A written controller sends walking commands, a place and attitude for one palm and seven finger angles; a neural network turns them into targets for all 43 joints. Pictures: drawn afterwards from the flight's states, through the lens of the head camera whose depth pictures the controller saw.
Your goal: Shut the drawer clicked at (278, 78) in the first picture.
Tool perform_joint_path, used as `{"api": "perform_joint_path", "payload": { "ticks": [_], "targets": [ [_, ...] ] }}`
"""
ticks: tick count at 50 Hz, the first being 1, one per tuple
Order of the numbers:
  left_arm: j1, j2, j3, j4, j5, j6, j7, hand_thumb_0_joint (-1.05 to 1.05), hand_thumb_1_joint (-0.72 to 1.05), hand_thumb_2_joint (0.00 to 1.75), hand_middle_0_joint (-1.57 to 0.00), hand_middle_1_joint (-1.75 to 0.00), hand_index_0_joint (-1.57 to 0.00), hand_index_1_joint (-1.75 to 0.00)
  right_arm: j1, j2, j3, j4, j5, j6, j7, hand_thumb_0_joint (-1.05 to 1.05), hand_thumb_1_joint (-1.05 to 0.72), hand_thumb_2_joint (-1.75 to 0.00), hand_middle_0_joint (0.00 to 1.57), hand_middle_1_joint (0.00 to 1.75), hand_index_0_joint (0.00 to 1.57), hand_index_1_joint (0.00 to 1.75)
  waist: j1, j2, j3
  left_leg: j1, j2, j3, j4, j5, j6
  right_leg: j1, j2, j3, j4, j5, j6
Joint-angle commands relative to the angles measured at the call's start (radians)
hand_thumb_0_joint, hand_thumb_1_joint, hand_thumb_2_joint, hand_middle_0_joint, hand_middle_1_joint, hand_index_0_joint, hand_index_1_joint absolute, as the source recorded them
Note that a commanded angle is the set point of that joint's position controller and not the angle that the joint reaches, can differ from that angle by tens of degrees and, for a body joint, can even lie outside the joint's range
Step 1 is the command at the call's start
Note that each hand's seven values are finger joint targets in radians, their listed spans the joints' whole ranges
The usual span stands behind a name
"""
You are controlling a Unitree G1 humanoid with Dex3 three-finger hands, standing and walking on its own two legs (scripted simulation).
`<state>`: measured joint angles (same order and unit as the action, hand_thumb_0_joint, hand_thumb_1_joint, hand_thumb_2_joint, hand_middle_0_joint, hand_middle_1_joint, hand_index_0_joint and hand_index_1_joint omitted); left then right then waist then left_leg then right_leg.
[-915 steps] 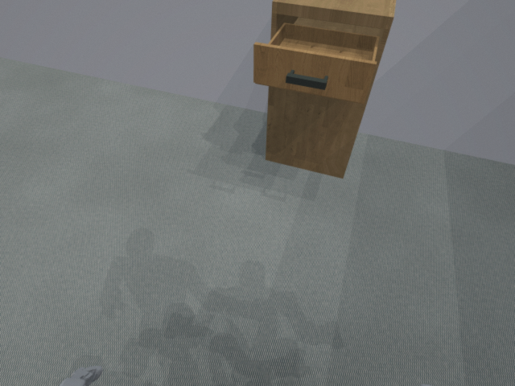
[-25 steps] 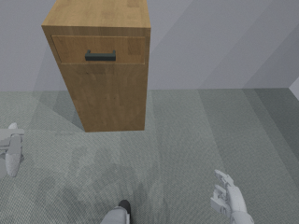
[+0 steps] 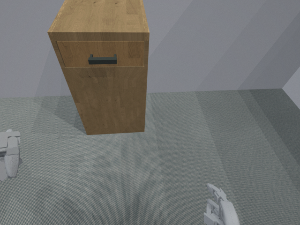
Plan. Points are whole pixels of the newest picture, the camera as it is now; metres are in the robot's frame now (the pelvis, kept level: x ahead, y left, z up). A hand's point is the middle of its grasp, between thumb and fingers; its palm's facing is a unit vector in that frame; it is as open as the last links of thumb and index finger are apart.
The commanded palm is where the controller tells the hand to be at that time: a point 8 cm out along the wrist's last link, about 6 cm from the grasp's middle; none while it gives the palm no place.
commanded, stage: stop stepping back and stand still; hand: left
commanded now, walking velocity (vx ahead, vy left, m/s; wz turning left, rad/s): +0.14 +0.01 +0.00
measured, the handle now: (103, 58) +0.85 +0.25 -0.05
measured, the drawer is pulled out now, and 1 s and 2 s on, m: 0.00 0.00 0.00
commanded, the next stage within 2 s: let the arm hang, fingers relaxed in 0.16 s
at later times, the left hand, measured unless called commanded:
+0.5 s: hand out of the picture +0.12 +0.18 -0.14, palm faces +0.03 -0.97 -0.22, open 3.0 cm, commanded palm none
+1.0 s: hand out of the picture -0.01 +0.19 -0.17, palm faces +0.11 -0.98 -0.19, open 6.8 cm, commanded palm none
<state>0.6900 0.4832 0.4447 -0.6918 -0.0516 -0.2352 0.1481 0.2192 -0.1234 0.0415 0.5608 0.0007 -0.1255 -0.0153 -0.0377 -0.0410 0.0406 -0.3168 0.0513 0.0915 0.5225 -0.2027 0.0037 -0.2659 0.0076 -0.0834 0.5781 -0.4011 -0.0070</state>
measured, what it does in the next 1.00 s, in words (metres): steps on the spot: left foot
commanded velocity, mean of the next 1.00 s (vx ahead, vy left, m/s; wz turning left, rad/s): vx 0.01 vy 0.01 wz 0.00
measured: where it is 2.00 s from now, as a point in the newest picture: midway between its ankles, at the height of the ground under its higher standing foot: outside the picture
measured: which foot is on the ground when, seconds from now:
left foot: down 0.00-0.02, up 0.04-0.26, down 0.28-1.00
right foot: down 0.00-1.00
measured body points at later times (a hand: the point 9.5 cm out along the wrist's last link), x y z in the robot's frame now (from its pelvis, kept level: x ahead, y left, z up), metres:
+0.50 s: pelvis +0.00 +0.00 -0.02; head +0.01 +0.00 +0.43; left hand +0.11 +0.23 -0.13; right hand +0.13 -0.24 -0.14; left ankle +0.04 +0.13 -0.73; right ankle +0.02 -0.09 -0.74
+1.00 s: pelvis +0.01 +0.02 +0.01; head +0.02 +0.02 +0.46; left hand -0.02 +0.24 -0.15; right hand +0.01 -0.19 -0.15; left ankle +0.04 +0.13 -0.73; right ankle +0.02 -0.09 -0.73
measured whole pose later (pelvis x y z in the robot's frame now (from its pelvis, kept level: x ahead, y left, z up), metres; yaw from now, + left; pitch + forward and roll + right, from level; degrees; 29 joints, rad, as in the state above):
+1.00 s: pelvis +0.01 +0.02 +0.01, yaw +4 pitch -1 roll +0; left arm 0.31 0.16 0.01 1.10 0.01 0.01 0.03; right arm 0.31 -0.13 -0.01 1.09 -0.02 0.01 -0.02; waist 0.00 0.00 0.04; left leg -0.25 -0.01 0.02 0.43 -0.17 0.02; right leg -0.18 0.01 0.00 0.43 -0.24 -0.01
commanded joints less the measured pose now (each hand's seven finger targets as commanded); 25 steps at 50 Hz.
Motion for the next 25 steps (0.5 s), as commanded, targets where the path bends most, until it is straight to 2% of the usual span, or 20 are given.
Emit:
{"api": "perform_joint_path", "payload": {
  "ticks": [1,2,4,5,7,9,11,12,13,14,15,16,17,18,20,21,22,23,24,25],
  "targets": [
    [0.025,0.07,0.087,-0.022,-0.004,0.006,0.022,0.0,0.9,0.9,-1.4,-1.6,-1.4,-1.6,-0.108,-0.173,-0.092,-0.136,0.002,0.024,-0.037,0.0,-0.9,-0.9,0.2,0.3,0.2,0.3,0.032,-0.162,-0.022,-0.336,-0.034,-0.03,0.304,-0.371,0.008,0.103,-0.25,0.472,-0.394,-0.365,-0.148],
    [-0.022,0.066,0.067,-0.018,-0.01,0.01,0.023,0.0,0.9,0.9,-1.4,-1.6,-1.4,-1.6,-0.098,-0.178,-0.093,-0.122,0.004,0.023,-0.036,0.0,-0.9,-0.9,0.2,0.3,0.2,0.3,0.04,-0.238,-0.002,-0.349,-0.036,-0.061,0.487,-0.3,0.007,0.061,-0.36,0.589,-0.465,-0.318,-0.185],
    [-0.089,0.058,0.053,-0.035,0.003,-0.013,0.02,0.0,0.9,0.9,-1.4,-1.6,-1.4,-1.6,-0.072,-0.184,-0.09,-0.085,0.0,0.006,-0.036,0.0,-0.9,-0.9,0.2,0.3,0.2,0.3,0.005,-0.152,-0.065,-0.286,-0.008,-0.099,0.525,-0.188,0.001,0.072,-0.312,0.428,-0.379,-0.054,-0.167],
    [-0.128,0.053,0.04,-0.034,0.006,-0.015,0.021,0.0,0.9,0.9,-1.4,-1.6,-1.4,-1.6,-0.084,-0.181,-0.081,-0.08,-0.004,0.007,-0.039,0.0,-0.9,-0.9,0.2,0.3,0.2,0.3,0.003,-0.105,-0.081,-0.242,0.003,-0.083,0.459,-0.166,-0.002,0.059,-0.293,0.353,-0.351,-0.037,-0.159],
    [-0.147,0.025,-0.004,-0.022,0.017,-0.02,0.02,0.0,0.9,0.9,-1.4,-1.6,-1.4,-1.6,-0.109,-0.176,-0.076,-0.079,-0.002,-0.001,-0.055,0.0,-0.9,-0.9,0.2,0.3,0.2,0.3,0.016,-0.109,-0.033,-0.106,0.003,-0.041,0.296,-0.121,0.008,-0.046,-0.252,0.246,-0.344,0.013,-0.146],
    [-0.202,0.029,-0.022,-0.062,0.025,-0.03,0.029,0.0,0.9,0.9,-1.4,-1.6,-1.4,-1.6,-0.118,-0.173,-0.073,-0.075,-0.006,-0.02,-0.066,0.0,-0.9,-0.9,0.2,0.3,0.2,0.3,0.028,-0.103,-0.023,0.011,-0.016,-0.006,0.127,-0.095,0.024,-0.068,-0.235,0.198,-0.337,-0.021,-0.13],
    [-0.22,0.036,-0.026,-0.102,0.027,-0.038,0.033,0.0,0.9,0.9,-1.4,-1.6,-1.4,-1.6,-0.117,-0.18,-0.075,-0.075,-0.009,-0.041,-0.077,0.0,-0.9,-0.9,0.2,0.3,0.2,0.3,0.032,-0.002,-0.016,0.125,-0.025,-0.008,-0.033,-0.052,0.03,-0.08,-0.191,0.17,-0.285,-0.018,-0.092],
    [-0.215,0.039,-0.025,-0.131,0.027,-0.045,0.032,0.0,0.9,0.9,-1.4,-1.6,-1.4,-1.6,-0.105,-0.192,-0.08,-0.079,-0.009,-0.047,-0.078,0.0,-0.9,-0.9,0.2,0.3,0.2,0.3,0.032,0.085,-0.022,0.173,0.005,-0.061,-0.095,-0.066,0.041,-0.087,-0.167,0.167,-0.227,0.002,-0.066],
    [-0.203,-0.159,-0.341,0.768,0.119,0.147,-0.114,0.0,0.9,0.9,-1.4,-1.6,-1.4,-1.6,0.002,-0.353,-0.129,0.167,-0.03,-0.048,0.044,0.0,-0.9,-0.9,0.2,0.3,0.2,0.3,-0.037,0.234,-0.015,0.13,0.131,-0.253,0.039,0.295,0.087,-0.256,-0.153,0.019,0.12,0.258,-0.008],
    [-0.166,-0.211,-0.324,0.774,0.087,0.224,-0.132,0.0,0.9,0.9,-1.36,-1.56,-1.36,-1.56,0.041,-0.273,-0.111,0.109,-0.013,0.041,0.039,0.0,-0.9,-0.9,0.2,0.3,0.2,0.3,0.0,0.295,-0.058,0.076,0.212,-0.336,-0.047,0.428,0.172,-0.213,-0.061,0.039,0.237,-0.009,0.025],
    [-0.192,-0.236,-0.342,0.751,0.089,0.244,-0.131,0.0,0.9,0.9,-1.32,-1.51,-1.32,-1.51,0.032,-0.284,-0.115,0.075,-0.023,0.061,0.028,0.0,-0.9,-0.9,0.2,0.3,0.2,0.3,-0.001,0.253,-0.036,0.048,0.249,-0.386,-0.09,0.513,0.206,-0.238,-0.039,0.07,0.354,-0.163,0.028],
    [-0.239,-0.234,-0.344,0.767,0.095,0.245,-0.131,0.0,0.9,0.9,-1.28,-1.47,-1.28,-1.47,0.024,-0.257,-0.105,0.085,-0.038,0.061,0.022,0.0,-0.9,-0.9,0.2,0.3,0.2,0.3,-0.006,0.182,-0.129,0.008,0.257,-0.436,-0.113,0.401,0.216,-0.215,-0.024,0.087,0.421,-0.22,0.021],
    [-0.285,-0.221,-0.35,0.81,0.091,0.24,-0.133,0.0,0.9,0.9,-1.24,-1.43,-1.24,-1.43,0.013,-0.261,-0.097,0.077,-0.047,0.059,0.016,0.0,-0.9,-0.9,0.2,0.3,0.2,0.3,-0.005,0.158,-0.132,-0.011,0.25,-0.453,-0.132,0.361,0.218,-0.204,-0.022,0.107,0.444,-0.206,0.02],
    [-0.312,-0.207,-0.356,0.872,0.085,0.237,-0.136,0.0,0.9,0.9,-1.2,-1.38,-1.2,-1.38,-0.004,-0.262,-0.095,0.072,-0.055,0.063,0.014,0.0,-0.9,-0.9,0.2,0.3,0.2,0.3,0.011,0.104,-0.117,-0.004,0.239,-0.414,-0.112,0.418,0.216,-0.175,-0.032,0.117,0.399,-0.184,0.016],
    [-0.316,-0.2,-0.371,1.019,0.086,0.236,-0.14,0.0,0.9,0.9,-1.12,-1.3,-1.12,-1.3,-0.046,-0.262,-0.087,0.089,-0.053,0.078,0.005,0.0,-0.9,-0.9,0.2,0.3,0.2,0.3,0.06,0.015,-0.155,0.011,0.165,-0.271,-0.046,0.439,0.148,-0.024,-0.017,0.07,0.133,-0.023,0.016],
    [-0.284,-0.173,-0.368,1.096,0.083,0.232,-0.14,0.0,0.9,0.9,-1.08,-1.25,-1.08,-1.25,-0.067,-0.254,-0.086,0.102,-0.039,0.087,0.002,0.0,-0.9,-0.9,0.2,0.3,0.2,0.3,0.086,-0.01,-0.171,-0.022,0.098,-0.209,0.014,0.301,0.099,0.087,-0.03,0.096,-0.026,0.169,0.017],
    [-0.277,-0.105,-0.361,1.157,0.088,0.228,-0.134,0.0,0.9,0.9,-1.04,-1.21,-1.04,-1.21,-0.058,-0.202,-0.082,0.106,-0.019,0.1,0.003,0.0,-0.9,-0.9,0.2,0.3,0.2,0.3,0.082,-0.156,-0.172,-0.088,-0.014,-0.124,0.105,-0.002,0.037,0.133,-0.136,0.28,-0.158,0.286,-0.003],
    [-0.311,-0.061,-0.365,1.21,0.085,0.225,-0.135,0.0,0.9,0.9,-1.0,-1.17,-1.0,-1.17,-0.041,-0.174,-0.082,0.118,-0.017,0.114,0.007,0.0,-0.9,-0.9,0.2,0.3,0.2,0.3,0.054,-0.165,-0.103,-0.112,-0.065,-0.087,0.145,-0.224,0.004,0.043,-0.269,0.428,-0.259,0.309,-0.058],
    [-0.367,-0.049,-0.377,1.251,0.084,0.228,-0.14,0.0,0.9,0.9,-0.96,-1.12,-0.96,-1.12,-0.008,-0.175,-0.083,0.147,-0.02,0.123,0.013,0.0,-0.9,-0.9,0.2,0.3,0.2,0.3,0.024,-0.07,-0.082,-0.048,-0.063,-0.078,0.161,-0.259,0.004,-0.035,-0.295,0.412,-0.271,0.216,-0.12],
    [-0.415,-0.064,-0.385,1.283,0.081,0.231,-0.138,0.0,0.9,0.9,-0.92,-1.08,-0.92,-1.08,0.008,-0.175,-0.085,0.179,-0.02,0.135,0.014,0.0,-0.9,-0.9,0.2,0.3,0.2,0.3,0.007,-0.042,-0.061,0.026,-0.058,-0.075,0.171,-0.214,0.004,-0.127,-0.252,0.369,-0.295,0.051,-0.122]
  ]
}}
